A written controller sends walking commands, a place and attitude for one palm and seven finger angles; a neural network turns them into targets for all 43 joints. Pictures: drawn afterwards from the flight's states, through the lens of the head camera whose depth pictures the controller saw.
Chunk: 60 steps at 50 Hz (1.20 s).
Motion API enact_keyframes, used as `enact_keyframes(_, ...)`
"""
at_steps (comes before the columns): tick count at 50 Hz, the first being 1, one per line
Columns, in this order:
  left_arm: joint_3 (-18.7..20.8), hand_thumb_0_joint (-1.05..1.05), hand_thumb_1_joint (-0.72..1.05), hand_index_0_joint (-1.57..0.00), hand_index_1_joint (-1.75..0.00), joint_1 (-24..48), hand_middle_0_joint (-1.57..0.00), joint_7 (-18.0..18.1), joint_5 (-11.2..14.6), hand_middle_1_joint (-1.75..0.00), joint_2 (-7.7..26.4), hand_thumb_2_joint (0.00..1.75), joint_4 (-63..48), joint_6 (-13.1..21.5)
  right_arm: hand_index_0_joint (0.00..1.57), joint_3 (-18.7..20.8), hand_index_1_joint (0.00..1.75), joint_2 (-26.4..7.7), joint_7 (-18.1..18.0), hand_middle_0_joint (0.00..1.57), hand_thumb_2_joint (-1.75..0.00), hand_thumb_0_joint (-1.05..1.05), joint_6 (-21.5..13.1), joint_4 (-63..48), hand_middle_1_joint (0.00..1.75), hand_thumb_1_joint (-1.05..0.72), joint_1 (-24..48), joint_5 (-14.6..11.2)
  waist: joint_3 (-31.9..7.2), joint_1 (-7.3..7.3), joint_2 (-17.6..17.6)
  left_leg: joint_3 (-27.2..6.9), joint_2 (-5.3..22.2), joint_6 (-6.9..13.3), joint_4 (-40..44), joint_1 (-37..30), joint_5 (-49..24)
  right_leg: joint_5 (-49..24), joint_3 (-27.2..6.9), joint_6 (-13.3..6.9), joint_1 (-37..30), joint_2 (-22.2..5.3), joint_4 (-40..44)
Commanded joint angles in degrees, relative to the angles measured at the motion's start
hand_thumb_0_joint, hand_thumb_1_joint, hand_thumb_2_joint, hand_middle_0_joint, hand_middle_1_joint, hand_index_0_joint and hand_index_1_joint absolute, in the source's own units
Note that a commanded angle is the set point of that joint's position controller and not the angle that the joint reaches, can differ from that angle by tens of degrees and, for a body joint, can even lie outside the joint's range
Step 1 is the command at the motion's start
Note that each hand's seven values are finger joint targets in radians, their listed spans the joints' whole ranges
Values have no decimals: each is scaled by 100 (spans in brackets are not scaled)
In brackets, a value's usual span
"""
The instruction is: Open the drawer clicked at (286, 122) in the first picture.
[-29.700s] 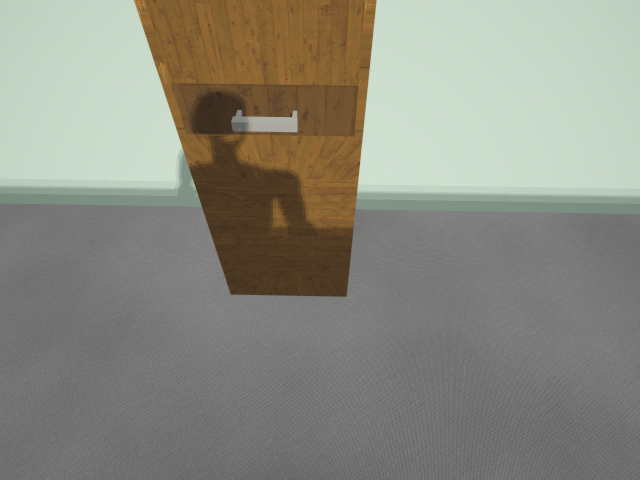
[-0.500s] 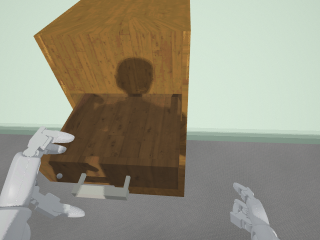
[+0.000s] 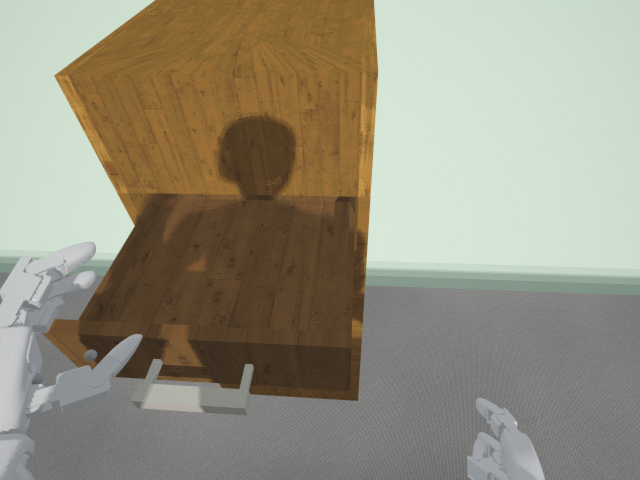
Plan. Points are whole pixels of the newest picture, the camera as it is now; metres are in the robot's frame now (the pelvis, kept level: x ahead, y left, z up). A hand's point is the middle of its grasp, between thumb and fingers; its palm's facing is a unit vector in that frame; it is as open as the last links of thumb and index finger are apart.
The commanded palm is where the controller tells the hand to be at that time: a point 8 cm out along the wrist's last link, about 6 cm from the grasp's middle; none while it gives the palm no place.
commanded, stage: draw the hand back to the body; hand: left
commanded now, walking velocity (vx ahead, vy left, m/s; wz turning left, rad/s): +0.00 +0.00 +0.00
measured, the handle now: (197, 383) +0.23 +0.19 +0.00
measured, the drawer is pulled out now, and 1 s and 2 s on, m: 0.27 0.27 0.27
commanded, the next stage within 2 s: step back with the hand held close in 0.38 s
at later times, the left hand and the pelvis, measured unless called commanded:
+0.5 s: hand (75, 373) +0.16 +0.22 +0.18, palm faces +0.40 -0.82 -0.40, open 7.5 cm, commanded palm +0.11 +0.27 +0.19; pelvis -0.02 -0.01 +0.00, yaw +1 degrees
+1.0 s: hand (36, 399) +0.14 +0.25 +0.17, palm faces +0.30 -0.79 -0.54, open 7.4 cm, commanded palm +0.07 +0.29 +0.19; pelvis -0.06 +0.01 -0.01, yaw +0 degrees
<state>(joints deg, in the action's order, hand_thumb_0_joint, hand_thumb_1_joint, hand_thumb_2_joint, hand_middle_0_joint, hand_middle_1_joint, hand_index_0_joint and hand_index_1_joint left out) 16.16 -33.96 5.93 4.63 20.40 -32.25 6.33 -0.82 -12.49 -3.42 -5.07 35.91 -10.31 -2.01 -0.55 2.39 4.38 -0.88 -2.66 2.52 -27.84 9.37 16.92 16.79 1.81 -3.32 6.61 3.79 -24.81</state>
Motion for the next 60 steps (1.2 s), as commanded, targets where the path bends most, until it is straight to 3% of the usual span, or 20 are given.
enact_keyframes(1, 800, 0, 62, -22, -48, 441, -22, 171, 44, -48, 891, 78, -960, 385, 20, 189, 30, -503, -48, 20, -90, 0, -301, -913, 30, -90, 813, 15, -371, 9, -126, -195, 474, -181, 266, -344, -1790, -1691, -102, 143, 229, -517, 384)
enact_keyframes(9, 678, 0, 90, -20, -30, 583, -20, 151, 55, -30, 820, 90, -956, 400, 20, 188, 30, -534, -31, 20, -90, 0, -306, -977, 30, -90, 886, 4, -343, 27, -133, -216, 454, -143, 338, -336, -1517, -1446, -129, 148, 226, -536, 434)
enact_keyframes(15, 789, 0, 90, -20, -30, 675, -20, 184, 43, -30, 953, 90, -1047, 423, 20, 169, 30, -534, -32, 20, -90, 0, -351, -954, 30, -90, 895, 21, -343, 60, 56, -235, 423, -160, 375, -293, -1423, -1323, -157, 116, 173, -532, 499)
enact_keyframes(20, 821, 0, 90, -20, -30, 702, -20, 173, 69, -30, 933, 90, -891, 426, 20, 181, 30, -511, -42, 20, -90, 0, -338, -954, 30, -90, 931, 13, -158, 46, -149, -225, 417, -135, 391, -247, -1173, -1109, -194, 135, 271, -531, 624)
enact_keyframes(24, 756, 0, 90, -20, -30, 597, -20, 152, 77, -30, 858, 90, -815, 445, 20, 191, 30, -503, -38, 20, -90, 0, -340, -965, 30, -90, 931, 9, -242, 47, -214, -180, 410, -102, 354, -304, -1160, -1144, -244, 163, 259, -554, 634)
enact_keyframes(25, 1758, 0, 90, -20, -30, 1580, -20, 207, 50, -30, 1806, 90, -1333, 760, 20, 153, 30, -603, 14, 20, -90, 0, -297, -1236, 30, -90, 461, -58, 389, -139, 222, -469, 405, 15, 242, 69, -707, -1179, -868, 91, 863, -881, 990)
enact_keyframes(26, 1587, 0, 90, -20, -30, 1296, -20, 172, -11, -30, 1537, 90, -1077, 845, 20, 208, 30, -555, 19, 20, -90, 0, -302, -1033, 30, -90, 513, 2, 204, -175, -247, -545, 431, 9, 67, -6, -713, -1369, -1047, 54, 849, -1019, 1041)
enact_keyframes(28, 1156, 0, 90, -20, -30, 643, -20, 96, -66, -30, 1054, 90, -600, 793, 20, 249, 30, -580, 41, 20, -90, 0, -215, -1043, 30, -90, 603, -2, -5, -238, -900, -438, 378, 36, -206, -76, -857, -1802, -1061, 119, 801, -1167, 984)
enact_keyframes(31, 1012, 0, 90, -20, -30, 219, -20, 50, -90, -30, 896, 90, -617, 827, 20, 317, 30, -660, 72, 20, -90, 0, -160, -1090, 30, -90, 619, -7, -403, -259, -484, -328, 428, 29, -237, -71, -1201, -2258, -953, 162, 632, -1263, 698)
enact_keyframes(35, 1242, 0, 90, -20, -30, -92, -20, 118, -106, -30, 1157, 90, -1163, 845, 20, 397, 30, -721, 51, 20, -90, 0, -19, -1193, 30, -90, 668, 3, -768, -249, -192, -489, 651, 22, -25, 107, -2001, -2279, -739, 160, 394, -1108, 257)
enact_keyframes(38, 1413, 0, 90, -20, -30, -262, -20, 178, -107, -30, 1289, 90, -1487, 856, 20, 428, 30, -684, 20, 20, -90, 0, 51, -1309, 30, -90, 649, -6, -886, -248, -383, -678, 776, 29, 46, 378, -2115, -2058, -669, 120, 298, -1002, 38)
enact_keyframes(40, 1614, 0, 90, -20, -30, -306, -20, 235, -104, -30, 1492, 90, -1648, 865, 20, 445, 30, -688, -30, 20, -90, 0, 67, -1323, 30, -90, 659, 3, -939, -253, -310, -765, 823, 25, 71, 538, -2110, -1999, -678, 92, 289, -986, -46)
enact_keyframes(45, 1645, 0, 90, -20, -30, -586, -20, 293, -97, -30, 1426, 90, -1753, 858, 20, 449, 30, -672, -79, 20, -90, 0, 40, -1328, 30, -90, 583, 40, -1043, -259, 33, -959, 985, 55, 206, 926, -2073, -1713, -580, 109, 164, -831, -354)
enact_keyframes(50, 1552, 0, 90, -20, -30, -514, -20, 320, -119, -30, 1297, 90, -1713, 846, 20, 428, 30, -678, -79, 20, -90, 0, -53, -1283, 30, -90, 499, 126, -799, -259, 375, -1170, 1295, 181, 597, 1490, -1539, -501, -459, 196, 280, -603, -831)
enact_keyframes(54, 1352, 0, 90, -20, -30, -336, -20, 435, -244, -30, 1063, 90, -1799, 829, 20, 406, 30, -684, -140, 20, -90, 0, -206, -1237, 30, -90, 283, 360, -530, -312, 466, -1523, 1582, 337, 961, 2136, -1203, 699, -288, 268, 256, -309, -1514)
enact_keyframes(55, 1420, 0, 90, -20, -30, -259, -20, 494, -254, -30, 1181, 90, -1839, 807, 20, 414, 30, -678, -165, 20, -90, 0, -242, -1161, 30, -90, 244, 396, -541, -322, 374, -1553, 1656, 379, 951, 2043, -1264, 887, -337, 253, 372, -292, -1586)
enact_keyframes(56, 1250, 0, 90, -20, -30, -244, -20, 489, -234, -30, 972, 90, -1872, 815, 20, 384, 30, -687, -160, 20, -90, 0, -276, -1154, 30, -90, 196, 428, -544, -321, 478, -1514, 1637, 402, 889, 2039, -1229, 950, -300, 262, 404, -268, -1628)
enact_keyframes(58, 1296, 0, 90, -20, -30, -244, -20, 512, -223, -30, 1028, 90, -1872, 781, 20, 383, 30, -687, -147, 20, -90, 0, -347, -1112, 30, -90, 155, 414, -649, -312, 465, -1463, 1592, 417, 735, 1860, -1243, 723, -259, 307, 385, -287, -1413)
enact_keyframes(60, 1370, 0, 90, -20, -30, -169, -20, 543, -208, -30, 1162, 90, -1981, 762, 20, 389, 30, -701, -161, 20, -90, 0, -371, -1069, 30, -90, 148, 399, -732, -340, 372, -1427, 1540, 387, 635, 1843, -751, 453, -267, 325, 290, -309, -1155)
